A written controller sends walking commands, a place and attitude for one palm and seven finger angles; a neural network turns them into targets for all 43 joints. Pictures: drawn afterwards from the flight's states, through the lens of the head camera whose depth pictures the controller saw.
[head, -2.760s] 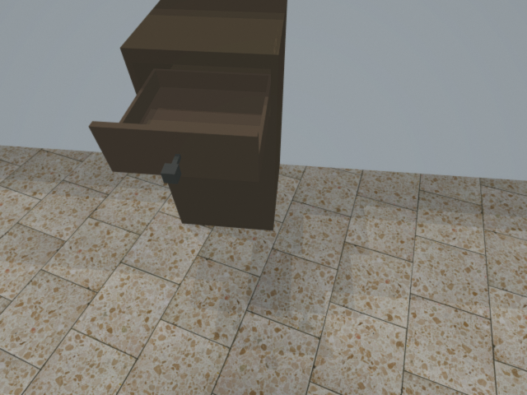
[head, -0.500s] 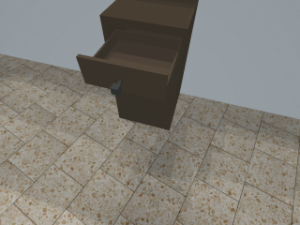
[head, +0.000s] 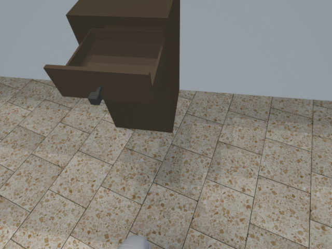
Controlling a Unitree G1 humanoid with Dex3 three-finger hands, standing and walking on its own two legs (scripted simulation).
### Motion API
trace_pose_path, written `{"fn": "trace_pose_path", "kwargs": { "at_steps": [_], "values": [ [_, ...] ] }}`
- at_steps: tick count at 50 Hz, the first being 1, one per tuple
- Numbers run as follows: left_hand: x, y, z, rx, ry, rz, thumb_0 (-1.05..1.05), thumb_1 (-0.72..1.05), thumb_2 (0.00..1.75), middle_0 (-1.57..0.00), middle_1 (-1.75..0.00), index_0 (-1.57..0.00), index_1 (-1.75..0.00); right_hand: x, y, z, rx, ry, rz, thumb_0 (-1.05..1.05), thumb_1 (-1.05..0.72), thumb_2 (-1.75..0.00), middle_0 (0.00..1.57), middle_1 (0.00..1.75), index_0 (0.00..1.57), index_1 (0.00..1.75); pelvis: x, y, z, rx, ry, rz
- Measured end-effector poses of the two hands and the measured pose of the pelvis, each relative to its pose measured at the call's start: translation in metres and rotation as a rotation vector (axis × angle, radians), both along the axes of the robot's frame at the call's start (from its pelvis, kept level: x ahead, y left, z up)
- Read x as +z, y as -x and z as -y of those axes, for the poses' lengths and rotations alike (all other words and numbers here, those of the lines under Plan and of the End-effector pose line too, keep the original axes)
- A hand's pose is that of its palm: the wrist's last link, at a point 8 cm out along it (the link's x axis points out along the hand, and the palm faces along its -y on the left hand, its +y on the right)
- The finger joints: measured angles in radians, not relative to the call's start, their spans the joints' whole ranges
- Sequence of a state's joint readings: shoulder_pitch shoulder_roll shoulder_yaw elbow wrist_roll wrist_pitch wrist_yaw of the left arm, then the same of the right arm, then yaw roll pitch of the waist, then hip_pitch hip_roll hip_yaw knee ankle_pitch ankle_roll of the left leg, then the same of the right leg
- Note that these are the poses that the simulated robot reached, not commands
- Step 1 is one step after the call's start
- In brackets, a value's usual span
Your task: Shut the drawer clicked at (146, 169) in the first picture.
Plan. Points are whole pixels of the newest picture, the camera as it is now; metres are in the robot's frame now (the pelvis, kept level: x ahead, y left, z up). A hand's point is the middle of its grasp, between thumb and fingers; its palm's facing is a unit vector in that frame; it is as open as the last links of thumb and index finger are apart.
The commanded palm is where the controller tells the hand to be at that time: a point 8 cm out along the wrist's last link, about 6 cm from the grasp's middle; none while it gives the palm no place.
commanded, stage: take the last steps up to it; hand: left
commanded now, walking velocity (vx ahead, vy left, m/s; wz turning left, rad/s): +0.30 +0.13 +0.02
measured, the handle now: (97, 94) +0.59 +0.31 -0.06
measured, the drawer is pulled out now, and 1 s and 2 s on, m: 0.29 0.29 0.29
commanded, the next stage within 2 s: come to a stop and stand still in 0.72 s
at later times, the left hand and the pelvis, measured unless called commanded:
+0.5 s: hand out of the picture +0.09 +0.27 -0.18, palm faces +0.05 -0.98 -0.19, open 7.4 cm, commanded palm none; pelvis +0.10 +0.08 -0.01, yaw -1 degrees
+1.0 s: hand (102, 172) +0.35 +0.26 -0.18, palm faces +0.02 -0.98 -0.20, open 7.1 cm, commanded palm none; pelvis +0.25 +0.09 -0.01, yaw +0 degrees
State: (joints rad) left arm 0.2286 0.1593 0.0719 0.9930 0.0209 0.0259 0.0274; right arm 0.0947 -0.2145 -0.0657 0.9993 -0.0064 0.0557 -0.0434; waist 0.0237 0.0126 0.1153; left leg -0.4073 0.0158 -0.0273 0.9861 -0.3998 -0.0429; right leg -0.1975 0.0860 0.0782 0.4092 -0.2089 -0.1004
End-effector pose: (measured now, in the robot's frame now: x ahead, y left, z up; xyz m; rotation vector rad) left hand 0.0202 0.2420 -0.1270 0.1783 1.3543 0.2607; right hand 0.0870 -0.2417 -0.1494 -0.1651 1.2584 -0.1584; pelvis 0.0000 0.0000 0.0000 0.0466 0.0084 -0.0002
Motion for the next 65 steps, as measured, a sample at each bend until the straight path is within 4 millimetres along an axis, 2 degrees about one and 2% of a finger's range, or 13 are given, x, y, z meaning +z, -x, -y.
{"fn": "trace_pose_path", "kwargs": {
  "at_steps": [11,16,20,24,29,34,38,41,46,50,53,59,65],
  "values": [
    [-0.013,0.007,0.003,0.037,0.099,-0.001,0.0,0.91,0.9,-0.2,-0.3,-0.2,-0.3,0.014,-0.016,-0.028,0.042,-0.01,0.013,0.01,-0.91,-0.9,0.2,0.3,0.2,0.3,0.002,-0.026,-0.019,0.006,0.032,0.012],
    [-0.02,0.011,-0.02,0.068,0.125,-0.063,0.0,0.91,0.9,-0.2,-0.3,-0.2,-0.3,0.018,-0.031,-0.052,0.051,0.0,-0.001,0.01,-0.91,-0.9,0.2,0.3,0.2,0.3,0.0,-0.05,-0.042,0.015,0.037,0.005],
    [-0.033,-0.001,-0.049,0.066,0.127,-0.118,0.0,0.91,0.9,-0.2,-0.3,-0.2,-0.3,0.009,-0.041,-0.071,0.038,0.029,0.011,0.01,-0.91,-0.9,0.2,0.3,0.2,0.3,-0.012,-0.074,-0.067,0.016,0.045,0.0],
    [-0.028,-0.049,-0.076,0.001,0.098,-0.11,0.01,0.91,0.9,-0.2,-0.3,-0.2,-0.3,0.008,-0.026,-0.091,-0.01,0.017,-0.047,0.01,-0.91,-0.9,0.2,0.3,0.2,0.3,-0.008,-0.095,-0.081,-0.009,0.029,0.0],
    [-0.015,-0.141,-0.093,-0.073,0.064,0.018,0.01,0.91,0.9,-0.2,-0.3,-0.2,-0.3,0.009,0.004,-0.117,-0.058,-0.029,-0.203,0.01,-0.91,-0.9,0.2,0.3,0.2,0.3,-0.002,-0.125,-0.09,-0.017,0.037,-0.008],
    [-0.01,-0.238,-0.085,-0.168,0.05,0.135,0.01,0.91,0.9,-0.19,-0.3,-0.19,-0.3,0.006,0.02,-0.134,-0.125,-0.077,-0.328,0.01,-0.91,-0.9,0.2,0.3,0.2,0.3,-0.005,-0.16,-0.09,-0.036,0.035,-0.005],
    [-0.015,-0.305,-0.065,-0.222,0.051,0.226,0.0,0.91,0.9,-0.19,-0.3,-0.19,-0.3,-0.004,0.018,-0.137,-0.177,-0.108,-0.396,0.01,-0.91,-0.9,0.2,0.3,0.2,0.3,-0.018,-0.193,-0.08,-0.036,0.022,0.003],
    [-0.016,-0.326,-0.054,-0.209,0.064,0.271,0.0,0.91,0.9,-0.2,-0.3,-0.2,-0.3,-0.009,-0.005,-0.131,-0.178,-0.109,-0.408,0.01,-0.91,-0.9,0.2,0.3,0.2,0.3,-0.02,-0.21,-0.078,-0.018,0.042,0.025],
    [-0.019,-0.32,-0.049,-0.143,0.086,0.196,0.0,0.92,0.9,-0.2,-0.3,-0.2,-0.3,-0.006,-0.084,-0.115,-0.143,-0.062,-0.287,0.01,-0.91,-0.9,0.2,0.3,0.2,0.3,-0.011,-0.236,-0.08,-0.005,0.048,0.027],
    [-0.028,-0.321,-0.07,-0.098,0.071,0.159,-0.03,0.95,0.9,-0.2,-0.3,-0.2,-0.3,-0.008,-0.15,-0.112,-0.095,-0.026,-0.157,0.01,-0.91,-0.9,0.2,0.3,0.2,0.3,-0.015,-0.253,-0.088,-0.005,0.061,0.029],
    [-0.035,-0.318,-0.084,-0.07,0.061,0.114,-0.02,0.94,0.9,-0.2,-0.3,-0.2,-0.3,-0.012,-0.187,-0.113,-0.062,0.0,-0.103,0.01,-0.92,-0.9,0.2,0.3,0.2,0.3,-0.02,-0.264,-0.095,-0.006,0.054,0.025],
    [-0.023,-0.299,-0.094,-0.044,0.011,0.03,-0.01,0.93,0.9,-0.2,-0.3,-0.2,-0.3,-0.01,-0.234,-0.099,-0.007,0.009,-0.033,0.01,-0.93,-0.9,0.2,0.3,0.2,0.3,-0.014,-0.264,-0.087,-0.014,0.04,0.008],
    [-0.012,-0.272,-0.087,-0.059,-0.054,0.001,0.0,0.92,0.9,-0.2,-0.3,-0.2,-0.3,-0.021,-0.255,-0.069,-0.016,-0.015,0.019,0.01,-0.92,-0.9,0.2,0.3,0.2,0.3,-0.019,-0.256,-0.067,-0.024,0.018,0.012]
  ]
}}
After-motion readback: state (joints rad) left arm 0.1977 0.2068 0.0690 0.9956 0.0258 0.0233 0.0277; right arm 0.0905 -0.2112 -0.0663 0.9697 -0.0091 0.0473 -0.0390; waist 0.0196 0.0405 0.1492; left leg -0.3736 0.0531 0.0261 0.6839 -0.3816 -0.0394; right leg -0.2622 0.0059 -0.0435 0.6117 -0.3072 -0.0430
